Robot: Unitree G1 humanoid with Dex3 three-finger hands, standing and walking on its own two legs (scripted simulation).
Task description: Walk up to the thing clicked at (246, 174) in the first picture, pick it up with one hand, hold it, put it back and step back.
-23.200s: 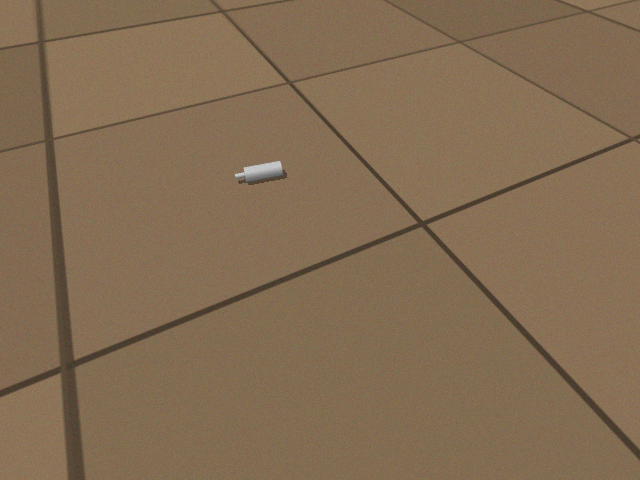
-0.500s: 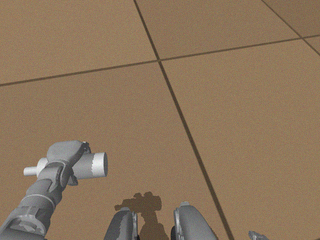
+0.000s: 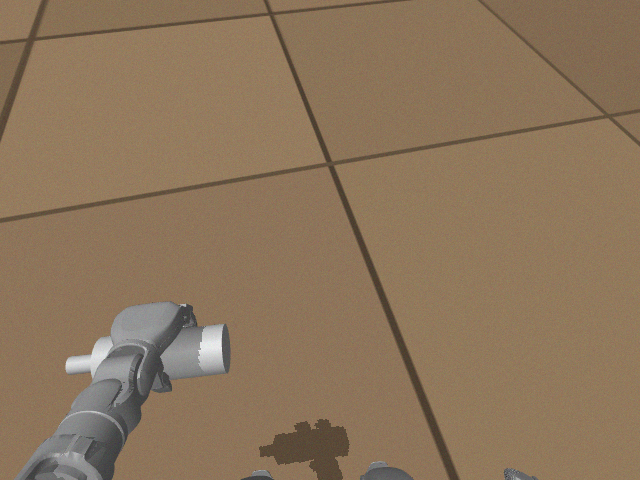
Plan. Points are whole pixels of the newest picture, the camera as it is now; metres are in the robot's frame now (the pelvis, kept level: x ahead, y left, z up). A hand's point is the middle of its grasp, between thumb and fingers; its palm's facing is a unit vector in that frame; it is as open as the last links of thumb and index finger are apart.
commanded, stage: hold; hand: left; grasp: from above
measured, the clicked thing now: (149, 356) +0.32 +0.25 -0.12
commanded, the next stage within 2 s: crouch in 2.00 s
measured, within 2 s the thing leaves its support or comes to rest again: neither
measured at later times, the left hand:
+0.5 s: hand (150, 341) +0.32 +0.22 -0.05, palm faces -0.48 -0.04 -0.88, open 10.0 cm
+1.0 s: hand (143, 354) +0.29 +0.22 -0.03, palm faces -0.49 -0.04 -0.87, open 10.0 cm
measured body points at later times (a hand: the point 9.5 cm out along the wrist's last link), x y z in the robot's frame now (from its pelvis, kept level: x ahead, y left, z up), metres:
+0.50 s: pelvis +0.02 +0.00 +0.03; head +0.05 -0.01 +0.47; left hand +0.34 +0.22 +0.00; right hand +0.12 -0.27 -0.10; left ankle +0.01 +0.10 -0.70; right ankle +0.03 -0.12 -0.70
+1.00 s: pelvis +0.01 +0.00 +0.03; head +0.02 -0.02 +0.48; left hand +0.31 +0.22 +0.02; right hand +0.12 -0.27 -0.09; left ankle +0.01 +0.10 -0.70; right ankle +0.03 -0.12 -0.70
